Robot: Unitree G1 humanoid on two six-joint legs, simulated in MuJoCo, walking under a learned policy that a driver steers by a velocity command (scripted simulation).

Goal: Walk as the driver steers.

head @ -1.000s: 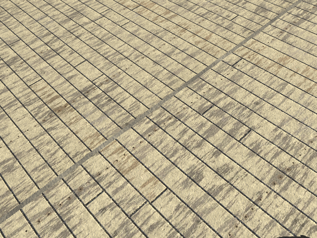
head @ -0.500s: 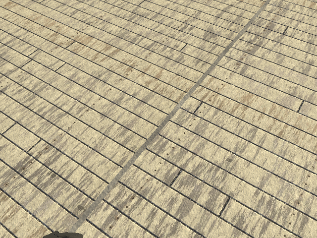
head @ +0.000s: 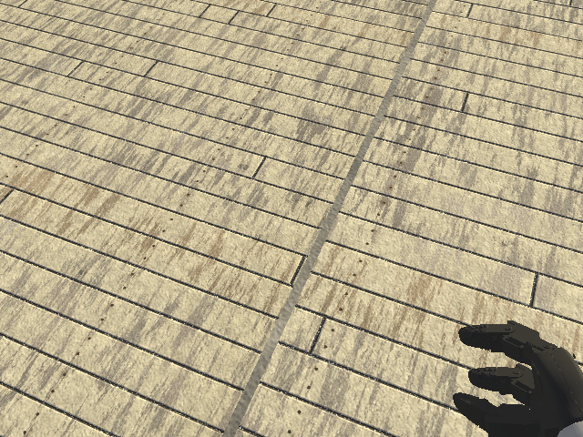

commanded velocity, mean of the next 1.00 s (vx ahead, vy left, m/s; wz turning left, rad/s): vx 0.41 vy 0.00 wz -0.66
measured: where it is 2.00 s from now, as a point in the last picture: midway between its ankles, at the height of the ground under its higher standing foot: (378, 365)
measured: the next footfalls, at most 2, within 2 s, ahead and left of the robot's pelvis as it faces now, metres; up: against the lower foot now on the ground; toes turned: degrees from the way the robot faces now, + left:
left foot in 0.04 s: +0.25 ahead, +0.16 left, +0.00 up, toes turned -6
right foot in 0.44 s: +0.55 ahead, -0.12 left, +0.00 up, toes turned -28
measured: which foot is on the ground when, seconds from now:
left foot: up 0.00-0.02, down 0.04-0.44, up 0.46-0.92, down 0.94-1.00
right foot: down 0.00-0.02, up 0.04-0.42, down 0.44-1.00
